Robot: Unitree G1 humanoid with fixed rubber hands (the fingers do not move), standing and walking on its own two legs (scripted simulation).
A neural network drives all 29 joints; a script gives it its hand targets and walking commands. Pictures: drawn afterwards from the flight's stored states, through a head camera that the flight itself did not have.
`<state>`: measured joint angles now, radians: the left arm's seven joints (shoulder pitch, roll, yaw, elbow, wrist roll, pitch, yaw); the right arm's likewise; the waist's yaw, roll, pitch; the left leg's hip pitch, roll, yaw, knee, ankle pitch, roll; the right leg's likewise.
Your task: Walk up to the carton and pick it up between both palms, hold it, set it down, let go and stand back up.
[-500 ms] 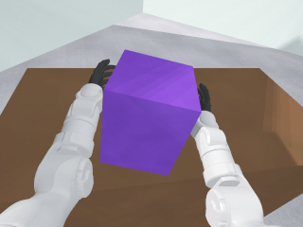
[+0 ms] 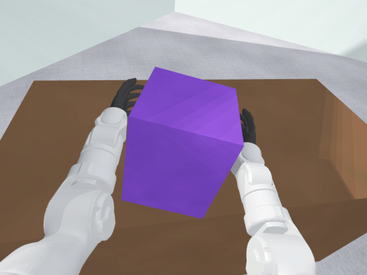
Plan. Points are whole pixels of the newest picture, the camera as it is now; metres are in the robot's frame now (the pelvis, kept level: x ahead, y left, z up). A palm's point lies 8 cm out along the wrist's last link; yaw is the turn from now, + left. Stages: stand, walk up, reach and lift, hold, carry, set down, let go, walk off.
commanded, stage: set down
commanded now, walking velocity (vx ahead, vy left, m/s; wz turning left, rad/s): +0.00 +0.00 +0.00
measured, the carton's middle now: (179, 143) +0.39 -0.05 +0.09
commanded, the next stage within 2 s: none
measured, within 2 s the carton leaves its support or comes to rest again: rests again in 1.20 s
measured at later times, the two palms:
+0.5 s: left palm (117, 115) +0.44 +0.09 +0.15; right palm (242, 145) +0.35 -0.19 +0.12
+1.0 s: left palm (112, 120) +0.44 +0.10 +0.14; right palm (237, 146) +0.36 -0.18 +0.11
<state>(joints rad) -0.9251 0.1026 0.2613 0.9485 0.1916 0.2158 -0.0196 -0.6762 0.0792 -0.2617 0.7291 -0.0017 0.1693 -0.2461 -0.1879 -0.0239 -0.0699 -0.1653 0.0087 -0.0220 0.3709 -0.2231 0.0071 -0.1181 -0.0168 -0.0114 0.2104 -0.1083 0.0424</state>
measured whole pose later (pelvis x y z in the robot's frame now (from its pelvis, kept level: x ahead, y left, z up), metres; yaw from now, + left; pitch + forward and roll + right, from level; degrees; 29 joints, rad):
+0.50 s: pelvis +0.00 +0.00 +0.00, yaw +0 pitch +2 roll -1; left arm -0.93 0.10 0.31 1.01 0.23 0.15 -0.05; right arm -0.69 0.12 -0.35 0.77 -0.10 0.10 -0.22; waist -0.19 -0.04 -0.07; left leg -0.17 0.00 -0.02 0.35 -0.20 0.01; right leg -0.13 -0.02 -0.01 0.21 -0.10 0.04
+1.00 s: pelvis +0.00 +0.00 +0.00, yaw +0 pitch +0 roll -1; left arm -0.90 0.09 0.39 0.97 0.33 0.13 -0.10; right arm -0.69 0.18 -0.46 0.79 -0.21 -0.05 -0.19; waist -0.17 -0.05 -0.01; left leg -0.12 0.00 -0.02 0.34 -0.21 0.01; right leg -0.08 -0.03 -0.02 0.20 -0.11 0.04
